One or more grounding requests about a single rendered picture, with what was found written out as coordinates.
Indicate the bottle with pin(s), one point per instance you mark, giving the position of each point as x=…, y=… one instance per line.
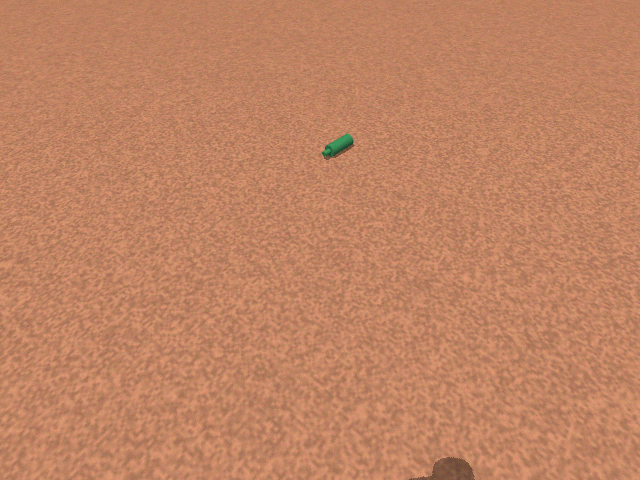
x=338, y=145

